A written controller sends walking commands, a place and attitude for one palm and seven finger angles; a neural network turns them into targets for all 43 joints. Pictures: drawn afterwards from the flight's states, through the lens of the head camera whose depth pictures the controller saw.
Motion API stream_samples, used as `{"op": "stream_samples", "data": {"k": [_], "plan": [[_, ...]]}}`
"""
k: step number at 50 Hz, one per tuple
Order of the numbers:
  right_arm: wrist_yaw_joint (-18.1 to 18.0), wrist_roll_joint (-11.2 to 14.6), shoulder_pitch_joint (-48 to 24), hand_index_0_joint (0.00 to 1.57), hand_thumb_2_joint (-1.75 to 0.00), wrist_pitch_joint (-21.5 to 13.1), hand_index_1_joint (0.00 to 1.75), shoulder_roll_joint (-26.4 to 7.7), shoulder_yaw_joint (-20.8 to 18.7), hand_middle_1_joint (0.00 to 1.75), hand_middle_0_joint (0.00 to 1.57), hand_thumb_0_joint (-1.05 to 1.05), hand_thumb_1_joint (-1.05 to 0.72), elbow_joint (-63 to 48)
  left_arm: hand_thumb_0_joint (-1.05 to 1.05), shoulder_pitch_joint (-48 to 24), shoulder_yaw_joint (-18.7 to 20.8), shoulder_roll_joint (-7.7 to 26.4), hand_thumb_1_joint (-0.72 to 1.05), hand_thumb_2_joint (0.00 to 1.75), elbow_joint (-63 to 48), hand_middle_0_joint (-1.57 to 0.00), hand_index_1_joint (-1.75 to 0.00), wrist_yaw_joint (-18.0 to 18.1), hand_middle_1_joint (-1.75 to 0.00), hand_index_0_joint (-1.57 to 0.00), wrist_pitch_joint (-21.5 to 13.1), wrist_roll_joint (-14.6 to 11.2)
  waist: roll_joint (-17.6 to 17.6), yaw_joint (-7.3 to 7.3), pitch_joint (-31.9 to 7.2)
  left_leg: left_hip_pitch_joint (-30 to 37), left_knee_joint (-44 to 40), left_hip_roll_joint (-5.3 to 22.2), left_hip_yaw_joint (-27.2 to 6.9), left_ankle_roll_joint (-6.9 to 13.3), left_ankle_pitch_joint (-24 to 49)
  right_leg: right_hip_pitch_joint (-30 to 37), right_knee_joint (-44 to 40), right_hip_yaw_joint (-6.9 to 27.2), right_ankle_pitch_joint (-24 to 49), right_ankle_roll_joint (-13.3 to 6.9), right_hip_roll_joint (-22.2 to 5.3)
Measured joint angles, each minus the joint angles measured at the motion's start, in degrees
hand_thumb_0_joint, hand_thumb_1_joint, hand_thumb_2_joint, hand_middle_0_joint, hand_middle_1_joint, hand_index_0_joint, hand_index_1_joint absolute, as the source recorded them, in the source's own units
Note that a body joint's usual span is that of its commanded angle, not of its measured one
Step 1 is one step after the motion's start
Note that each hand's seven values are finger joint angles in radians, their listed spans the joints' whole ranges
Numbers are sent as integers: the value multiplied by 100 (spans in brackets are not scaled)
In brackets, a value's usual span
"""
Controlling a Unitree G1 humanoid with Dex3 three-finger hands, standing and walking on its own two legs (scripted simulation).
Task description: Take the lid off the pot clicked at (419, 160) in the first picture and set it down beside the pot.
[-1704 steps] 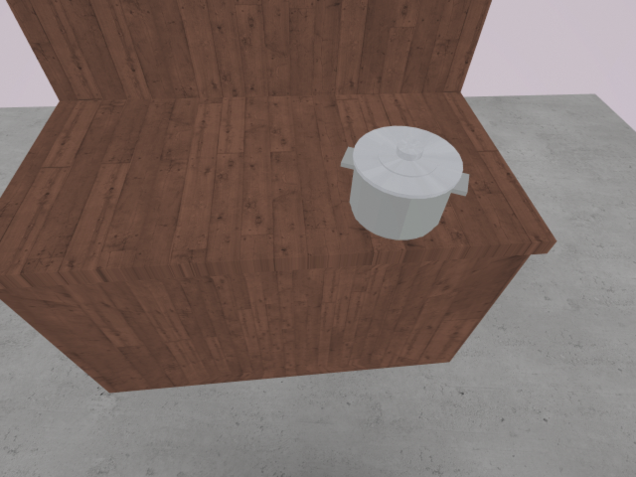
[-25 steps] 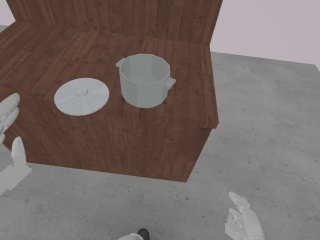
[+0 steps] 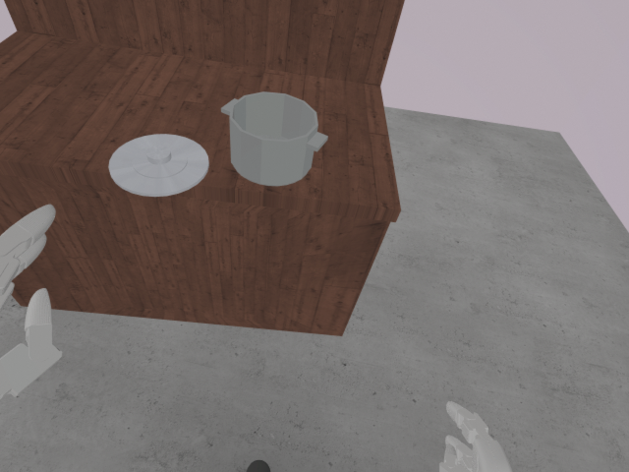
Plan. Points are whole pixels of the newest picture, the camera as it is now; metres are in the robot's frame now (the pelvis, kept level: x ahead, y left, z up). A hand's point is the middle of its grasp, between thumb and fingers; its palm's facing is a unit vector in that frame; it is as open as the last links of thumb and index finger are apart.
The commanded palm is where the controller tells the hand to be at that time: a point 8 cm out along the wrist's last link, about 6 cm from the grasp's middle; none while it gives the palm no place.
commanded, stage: stop stepping back and stand still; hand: left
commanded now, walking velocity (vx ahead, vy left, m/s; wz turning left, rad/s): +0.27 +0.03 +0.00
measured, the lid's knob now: (158, 154) +0.71 +0.34 -0.06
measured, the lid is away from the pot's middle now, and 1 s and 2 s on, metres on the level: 0.24 0.24 0.24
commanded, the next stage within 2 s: let the arm hang, fingers relaxed in 1.66 s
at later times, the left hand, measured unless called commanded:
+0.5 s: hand out of the picture +0.06 +0.24 +0.16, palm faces +0.33 -0.81 -0.48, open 7.5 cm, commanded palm +0.01 +0.30 +0.17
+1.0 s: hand out of the picture +0.00 +0.17 -0.18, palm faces +0.22 -0.97 -0.12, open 7.2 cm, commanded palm none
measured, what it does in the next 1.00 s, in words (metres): steps on the spot: right foot, then left foot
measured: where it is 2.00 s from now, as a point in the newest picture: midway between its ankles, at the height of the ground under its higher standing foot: outside the picture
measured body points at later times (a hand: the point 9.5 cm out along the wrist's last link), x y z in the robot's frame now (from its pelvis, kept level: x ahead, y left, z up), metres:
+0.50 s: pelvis -0.11 +0.01 -0.02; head -0.11 +0.03 +0.43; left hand +0.04 +0.29 +0.19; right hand +0.07 -0.20 -0.08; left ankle -0.17 +0.18 -0.74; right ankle -0.10 -0.06 -0.73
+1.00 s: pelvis -0.08 +0.00 -0.04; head -0.03 +0.01 +0.41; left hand -0.01 +0.22 -0.17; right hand -0.04 -0.24 -0.18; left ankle -0.12 +0.17 -0.74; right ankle -0.07 -0.10 -0.75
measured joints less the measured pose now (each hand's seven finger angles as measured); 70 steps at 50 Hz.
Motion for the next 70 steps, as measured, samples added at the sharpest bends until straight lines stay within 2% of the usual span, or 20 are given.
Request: {"op": "stream_samples", "data": {"k": [4, 8, 11, 14, 18, 20, 24, 27, 30, 32, 35, 40, 42, 46, 50, 57, 60, 64, 68, 70], "plan": [[-96, -48, 187, 20, -89, -81, 30, -148, -9, 30, 20, 1, -91, -16, 2, 57, 96, 142, 88, 90, -148, -22, -31, 117, -30, -21, -27, 105, 104, 133, -185, -294, 133, -204, 74, -331, -831, 1353, -2258, -429, 237, -288, 41], [-130, 75, 30, 20, -89, 250, 30, -520, -84, 30, 21, 1, -91, 381, 1, -577, -126, -130, 88, 90, 180, -21, -31, -108, -30, -21, -150, 102, 559, 253, -326, -1419, 4220, -290, -250, -270, -1454, 1352, -2138, -752, 673, -388, 33], [-151, 187, 153, 20, -89, 516, 30, -398, -96, 30, 20, 1, -91, 584, 1, -877, -93, -383, 88, 90, 909, -22, -31, -190, -30, -21, -257, 25, 313, 358, -811, -1237, 5662, -129, -313, -218, -1283, 1049, -1840, -670, 485, -336, -147], [-235, 177, 143, 20, -89, 452, 30, -367, -37, 30, 20, 2, -91, 455, 1, -1175, -118, -744, 88, 90, 1590, -21, -31, -145, -30, -21, -233, 54, 131, 335, -884, -538, 4905, 279, -350, -91, -1644, 773, -1812, -574, 629, -328, -285], [-339, 124, -48, 20, -89, 85, 30, -493, -30, 30, 20, 2, -91, 230, 1, -1183, -461, -973, 89, 90, 1399, -21, -31, 4, -30, -20, -113, 121, 36, 221, -475, 747, 1994, 513, -150, 88, -1827, 396, -1522, -547, 685, -222, -506], [-376, 100, -177, 20, -89, -79, 30, -474, -62, 30, 20, 2, -91, 96, 2, -879, -514, -852, 89, 90, 857, -21, -31, 81, -30, -20, -160, 96, -89, 197, -186, 1246, 1016, 455, 13, -188, -1767, 157, -1070, -418, 561, -139, -632], [-302, 67, -242, 20, -89, -246, 30, -172, -16, 30, 20, 2, -91, -20, 2, -317, -295, -401, 88, 90, 305, -21, -31, 186, -30, -20, -283, 104, -216, 157, 83, 1484, 1060, 379, 250, -601, -1713, -47, -257, -148, -150, -60, -507], [-208, 87, -91, 20, -89, -281, 30, -151, 30, 30, 20, 1, -91, -32, 2, -479, -106, -83, 88, 90, 332, -21, -31, 166, -30, -21, -337, 133, 150, 32, 149, 1372, 1377, 488, -20, -577, -1805, 249, -1028, -261, 140, -147, -273], [-117, 131, -141, 20, -89, -19, 30, -252, 20, 30, 20, 1, -91, 208, 2, -795, 38, 16, 88, 90, 554, -22, -31, 113, -30, -21, -481, 103, 398, 27, 290, 640, 3200, 417, -217, -233, -2243, 331, -1070, -472, 950, -386, -244], [-86, 131, -143, 20, -89, 200, 30, -308, -14, 30, 21, 1, -91, 417, 1, -828, 58, -163, 88, 90, 799, -22, -31, 39, -30, -21, -564, 83, 418, 119, 187, 118, 4313, 252, -207, -156, -2314, 354, -1135, -432, 860, -433, -242], [136, 60, 92, 20, -89, 466, 30, -528, -185, 30, 20, 1, -91, 628, 0, -1650, -508, -645, 88, 90, 2287, -21, -31, -196, -30, -21, -183, 578, 608, 137, -213, -578, 4864, 330, 68, -144, -2347, 266, -1252, -749, 871, -373, -459], [242, -102, 483, 20, -89, 869, 30, -668, -149, 30, 20, 1, -91, 743, 0, -2750, -1329, -1444, 90, 90, 5353, -20, -30, -354, -30, -19, 933, 640, 512, -119, -440, 78, 2598, 498, 265, 31, -2527, -57, -503, -992, 200, -238, -751], [191, -239, 491, 20, -89, 817, 30, -641, -143, 30, 20, 1, -91, 806, 1, -2863, -1591, -1613, 90, 90, 6339, -19, -30, -454, -30, -19, 1120, 627, 446, -320, -302, -120, 2581, 500, 174, -103, -1940, -623, 604, -550, -365, -121, -580], [42, -359, 635, 20, -89, 824, 30, -448, -81, 30, 20, 1, -91, 1241, 1, -2859, -2147, -1931, 91, 90, 7932, -19, -30, -710, -30, -19, 1318, 585, -12, -414, -76, -1, 2379, 360, 327, -382, -1790, -1075, 1631, 150, -102, 69, -498], [-48, -299, 857, 20, -89, 798, 30, -403, -73, 30, 20, 1, -91, 1622, -3, -2791, -2259, -2152, 93, 90, 8324, -15, -30, -678, -27, -20, 847, 431, -2, -141, 179, -36, 2194, 399, 132, -502, -1739, -335, -432, 219, 317, 11, -468], [-69, -139, 221, 20, -89, 832, 30, -455, -329, 30, 20, 1, -91, 2018, -5, -2745, -2162, -1894, 94, 90, 9211, -17, -30, -430, -28, -20, 529, 550, 311, 152, 451, -182, 3407, 91, -17, -342, -2721, 315, -1321, 201, 493, -301, -239], [-53, -91, -158, 19, -89, 763, 30, -389, -339, 30, 20, 1, -91, 1935, -3, -2634, -2099, -1784, 93, 90, 9570, -18, -30, -353, -29, -20, 603, 559, 313, 178, 451, 58, 2708, 11, 113, -289, -2373, 672, -1855, 330, 712, -299, -191], [-33, -65, -526, 19, -89, 607, 30, -281, -261, 30, 20, 1, -91, 1886, -1, -2553, -2097, -1723, 92, 90, 9867, -19, -30, -330, -29, -20, 648, 489, 428, 206, 460, 649, 1134, 65, 75, -132, -729, 955, -1972, 344, 672, -260, 6], [-113, -113, -662, 19, -89, 608, 30, -109, -144, 30, 20, 1, -91, 2034, 0, -2683, -2162, -1738, 91, 90, 10054, -20, -30, -316, -29, -19, 727, 463, 263, 306, 374, 914, 1125, -18, 112, -113, -1392, 996, -1615, 302, 382, -36, -107], [-143, -115, -677, 19, -89, 643, 30, -73, -110, 30, 20, 0, -91, 2126, 0, -2786, -2214, -1833, 91, 90, 10122, -20, -30, -356, -30, -19, 744, 464, 278, 333, 350, 1024, 1080, -40, 99, -150, -1423, 1147, -1723, 258, 338, -133, -135]]}}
